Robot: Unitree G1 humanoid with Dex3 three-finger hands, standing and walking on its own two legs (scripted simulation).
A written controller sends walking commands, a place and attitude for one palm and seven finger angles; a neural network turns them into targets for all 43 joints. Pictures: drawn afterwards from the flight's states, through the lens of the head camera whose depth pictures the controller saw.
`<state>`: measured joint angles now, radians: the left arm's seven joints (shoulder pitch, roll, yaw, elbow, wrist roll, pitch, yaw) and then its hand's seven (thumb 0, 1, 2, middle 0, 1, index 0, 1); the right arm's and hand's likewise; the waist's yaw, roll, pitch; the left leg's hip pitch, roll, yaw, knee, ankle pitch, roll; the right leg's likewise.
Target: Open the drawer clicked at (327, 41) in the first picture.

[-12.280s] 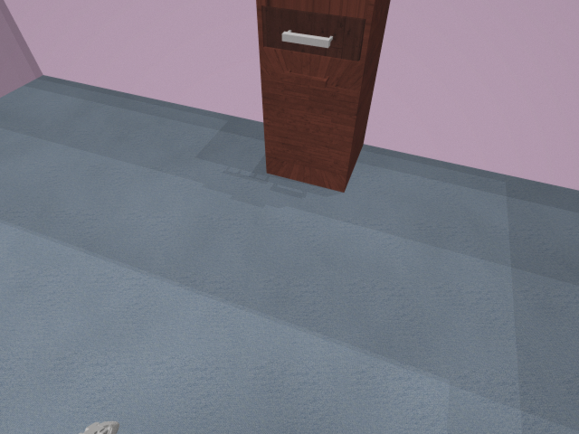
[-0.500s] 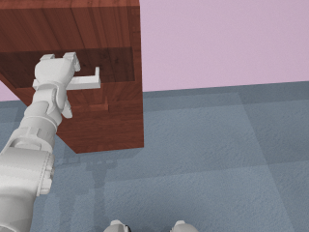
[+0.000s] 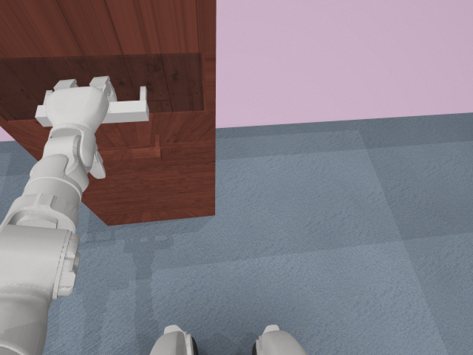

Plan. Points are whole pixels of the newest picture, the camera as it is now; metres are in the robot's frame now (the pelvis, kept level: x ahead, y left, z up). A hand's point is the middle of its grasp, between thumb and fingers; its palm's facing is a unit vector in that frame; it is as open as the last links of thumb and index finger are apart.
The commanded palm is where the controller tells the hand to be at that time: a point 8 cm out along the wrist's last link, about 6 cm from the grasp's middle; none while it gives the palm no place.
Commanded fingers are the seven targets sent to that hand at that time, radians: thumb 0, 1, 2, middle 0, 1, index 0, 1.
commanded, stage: lower the fingers behind the handle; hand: left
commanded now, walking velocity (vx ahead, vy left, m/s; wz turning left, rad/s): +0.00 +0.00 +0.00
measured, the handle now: (96, 103) +0.56 +0.20 +0.03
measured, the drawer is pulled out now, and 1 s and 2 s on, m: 0.00 0.00 0.04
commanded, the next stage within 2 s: close the thumb around the handle in 0.58 s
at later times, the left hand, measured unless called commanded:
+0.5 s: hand (97, 132) +0.51 +0.20 +0.01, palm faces -0.09 -0.04 -1.00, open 13.8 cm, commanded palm +0.51 +0.20 +0.06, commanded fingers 0.00 -0.50 0.30 -0.30 -1.20 -0.30 -1.20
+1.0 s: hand (97, 130) +0.52 +0.21 +0.01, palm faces -0.09 -0.05 -1.00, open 10.9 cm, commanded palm +0.51 +0.20 +0.06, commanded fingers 0.00 0.45 0.71 -0.37 -1.30 -0.37 -1.30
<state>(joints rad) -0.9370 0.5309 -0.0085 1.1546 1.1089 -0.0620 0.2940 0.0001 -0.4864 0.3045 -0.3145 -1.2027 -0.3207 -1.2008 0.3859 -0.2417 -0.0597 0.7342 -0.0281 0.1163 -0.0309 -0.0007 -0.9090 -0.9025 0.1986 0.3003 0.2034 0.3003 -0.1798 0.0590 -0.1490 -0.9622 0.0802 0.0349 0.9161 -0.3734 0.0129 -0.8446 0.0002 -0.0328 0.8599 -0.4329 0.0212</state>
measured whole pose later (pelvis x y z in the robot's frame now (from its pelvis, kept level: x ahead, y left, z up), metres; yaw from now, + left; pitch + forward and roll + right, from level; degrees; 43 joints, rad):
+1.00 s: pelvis -0.01 +0.00 -0.01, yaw +0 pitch +25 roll -3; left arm -0.96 0.54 -0.01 1.16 1.10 -0.05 0.29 0.00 -0.05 0.49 -0.34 -1.25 -0.35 -1.25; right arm 0.38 -0.25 -0.04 0.72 -0.02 0.11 -0.04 0.00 -0.91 -0.90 0.20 0.30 0.20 0.30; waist -0.19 0.07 -0.15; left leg -1.02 0.09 0.02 0.97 -0.38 0.01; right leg -0.90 0.01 -0.04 0.91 -0.44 0.02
